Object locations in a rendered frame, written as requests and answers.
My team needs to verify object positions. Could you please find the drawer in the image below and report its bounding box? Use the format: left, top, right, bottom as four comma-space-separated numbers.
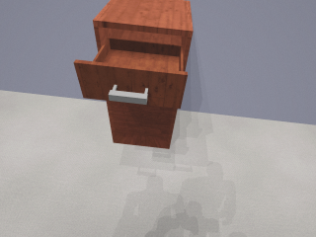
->
73, 38, 188, 109

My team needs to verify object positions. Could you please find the handle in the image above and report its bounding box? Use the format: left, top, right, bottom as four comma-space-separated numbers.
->
108, 85, 148, 105

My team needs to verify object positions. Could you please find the cabinet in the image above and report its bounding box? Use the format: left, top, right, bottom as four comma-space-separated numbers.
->
93, 0, 194, 149

